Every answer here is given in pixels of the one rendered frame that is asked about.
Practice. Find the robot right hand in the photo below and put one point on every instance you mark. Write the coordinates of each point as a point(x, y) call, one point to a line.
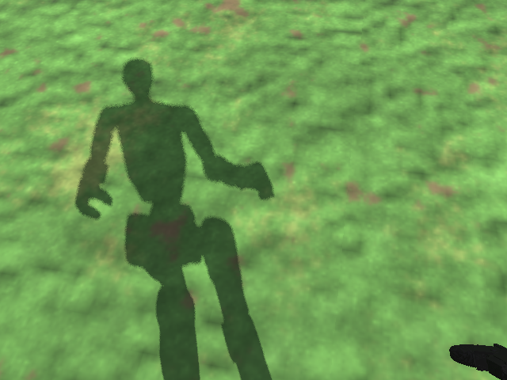
point(485, 358)

